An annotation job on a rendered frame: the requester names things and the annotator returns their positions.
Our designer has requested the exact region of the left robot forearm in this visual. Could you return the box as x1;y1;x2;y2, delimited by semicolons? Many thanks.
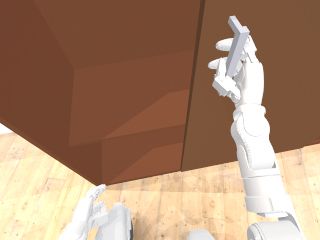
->
58;220;89;240

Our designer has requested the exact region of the left robot thigh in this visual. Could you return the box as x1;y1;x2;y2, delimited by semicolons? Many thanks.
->
94;206;132;240

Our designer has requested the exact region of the robot left hand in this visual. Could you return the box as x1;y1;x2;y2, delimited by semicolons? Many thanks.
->
71;184;109;231

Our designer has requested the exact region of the robot thigh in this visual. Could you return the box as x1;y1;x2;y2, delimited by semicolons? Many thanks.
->
94;206;132;240
187;229;215;240

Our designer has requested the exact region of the right robot thigh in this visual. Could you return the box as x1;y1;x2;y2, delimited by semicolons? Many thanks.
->
187;229;215;240

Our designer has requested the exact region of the robot right upper arm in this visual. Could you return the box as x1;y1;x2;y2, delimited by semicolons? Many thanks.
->
247;220;304;240

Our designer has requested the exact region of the robot right hand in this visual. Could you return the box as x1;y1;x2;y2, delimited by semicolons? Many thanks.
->
208;35;264;109

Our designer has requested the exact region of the handle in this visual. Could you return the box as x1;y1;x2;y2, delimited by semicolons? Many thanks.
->
213;15;250;96

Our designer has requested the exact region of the right robot forearm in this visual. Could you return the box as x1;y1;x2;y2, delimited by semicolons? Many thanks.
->
230;104;306;240

